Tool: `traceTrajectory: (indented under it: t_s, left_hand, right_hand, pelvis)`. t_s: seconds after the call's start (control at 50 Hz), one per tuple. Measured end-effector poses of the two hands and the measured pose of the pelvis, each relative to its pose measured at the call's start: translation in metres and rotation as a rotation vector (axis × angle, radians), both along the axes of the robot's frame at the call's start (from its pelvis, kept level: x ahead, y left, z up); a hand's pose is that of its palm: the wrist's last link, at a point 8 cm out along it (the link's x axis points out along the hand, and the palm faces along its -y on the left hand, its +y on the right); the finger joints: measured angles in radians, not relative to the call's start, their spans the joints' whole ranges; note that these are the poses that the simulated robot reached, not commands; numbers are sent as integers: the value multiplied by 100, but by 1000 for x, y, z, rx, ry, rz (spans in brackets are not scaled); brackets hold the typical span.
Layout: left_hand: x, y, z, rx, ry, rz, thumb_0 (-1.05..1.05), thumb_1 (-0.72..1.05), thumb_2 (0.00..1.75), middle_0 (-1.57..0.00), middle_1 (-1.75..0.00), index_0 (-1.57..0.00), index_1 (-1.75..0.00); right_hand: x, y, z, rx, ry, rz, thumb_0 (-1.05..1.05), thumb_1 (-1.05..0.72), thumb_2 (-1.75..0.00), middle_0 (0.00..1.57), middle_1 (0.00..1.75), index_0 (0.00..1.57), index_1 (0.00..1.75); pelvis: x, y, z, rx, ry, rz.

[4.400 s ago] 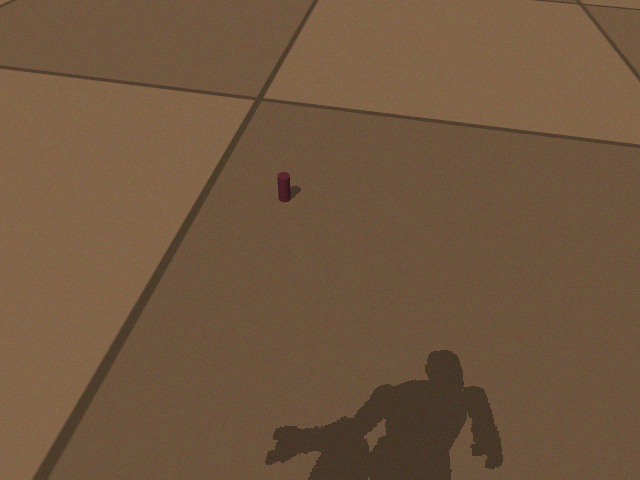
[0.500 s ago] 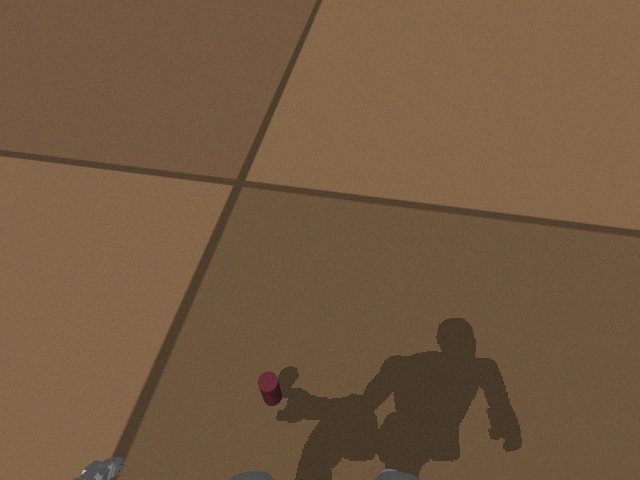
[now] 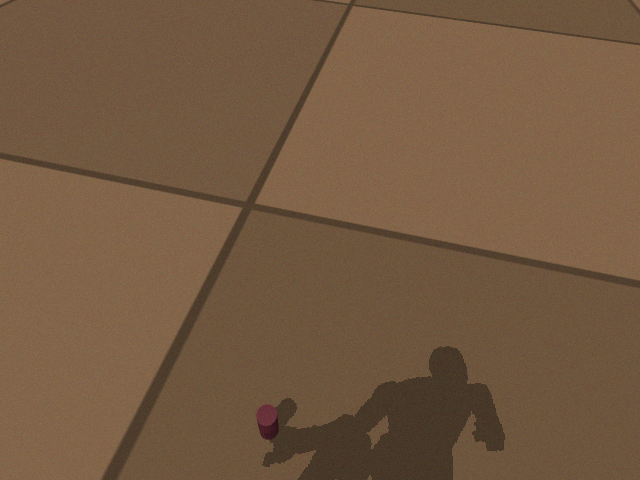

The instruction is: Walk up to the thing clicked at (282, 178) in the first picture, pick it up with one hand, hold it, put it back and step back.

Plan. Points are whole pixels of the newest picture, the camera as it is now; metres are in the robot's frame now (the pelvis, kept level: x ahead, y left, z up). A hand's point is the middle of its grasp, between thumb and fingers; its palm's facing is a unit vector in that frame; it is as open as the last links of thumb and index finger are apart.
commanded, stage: walk up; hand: left
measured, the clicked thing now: (268, 422) +0.39 +0.13 -0.71
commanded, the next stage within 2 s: stand in 1.08 s
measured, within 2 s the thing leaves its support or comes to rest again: neither
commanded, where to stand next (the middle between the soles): +0.03 +0.00 m, yaw -1 degrees
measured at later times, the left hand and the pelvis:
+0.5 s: hand out of the picture +0.10 +0.24 -0.15, palm faces -0.02 -0.95 -0.33, open 7.3 cm; pelvis +0.01 -0.01 +0.01, yaw +0 degrees
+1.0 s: hand out of the picture +0.10 +0.24 -0.15, palm faces -0.03 -0.95 -0.32, open 7.3 cm; pelvis +0.01 -0.01 +0.01, yaw -1 degrees
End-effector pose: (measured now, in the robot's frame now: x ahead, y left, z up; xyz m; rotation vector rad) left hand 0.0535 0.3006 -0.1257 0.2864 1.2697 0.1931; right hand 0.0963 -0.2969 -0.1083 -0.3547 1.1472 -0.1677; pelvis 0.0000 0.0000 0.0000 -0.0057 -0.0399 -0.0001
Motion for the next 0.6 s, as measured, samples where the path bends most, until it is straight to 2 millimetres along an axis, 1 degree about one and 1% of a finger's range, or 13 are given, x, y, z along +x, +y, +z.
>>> traceTrajectory:
  t_s: [0.06, 0.12, 0.22, 0.28, 0.36, 0.6]
  left_hand:
    - [6, -2, 4, 6, -3, 2, 0, 91, 90, -20, -29, -20, -30]
    - [14, -4, 8, 12, -15, 3, 0, 91, 90, -20, -30, -20, -30]
    - [26, -8, 13, 17, -40, 4, 0, 91, 90, -20, -29, -20, -30]
    - [33, -10, 14, 17, -50, -1, 0, 91, 90, -20, -29, -20, -30]
    - [38, -14, 15, 15, -52, -12, 0, 91, 90, -20, -29, -20, -30]
    - [43, -19, 12, 6, -35, -30, 0, 91, 90, -20, -30, -20, -30]
  right_hand:
    - [14, 1, 0, 12, -19, 1, 1, -91, -90, 20, 30, 21, 30]
    - [24, 1, 1, 20, -30, -1, 1, -91, -90, 20, 30, 21, 30]
    - [28, -1, 2, 25, -31, -11, 1, -91, -90, 20, 30, 21, 30]
    - [25, -4, 1, 25, -18, -19, 0, -91, -90, 20, 30, 21, 30]
    - [15, -7, 0, 24, 8, -33, 1, -91, -90, 20, 30, 21, 30]
    - [-20, -14, -4, 14, 85, -82, 1, -91, -90, 20, 30, 21, 30]
  pelvis:
    - [3, -1, 2, 2, 1, 2]
    - [6, -3, 4, 3, 1, 4]
    - [9, -6, 6, 5, -1, 4]
    - [10, -7, 7, 5, 0, 4]
    - [11, -9, 7, 4, 2, 2]
    - [13, -10, 8, 5, 5, -7]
